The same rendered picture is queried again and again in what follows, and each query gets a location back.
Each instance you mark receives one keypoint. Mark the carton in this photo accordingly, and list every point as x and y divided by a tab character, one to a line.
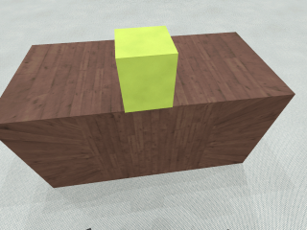
146	60

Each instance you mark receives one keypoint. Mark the pedestal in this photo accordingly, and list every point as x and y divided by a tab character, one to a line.
63	114

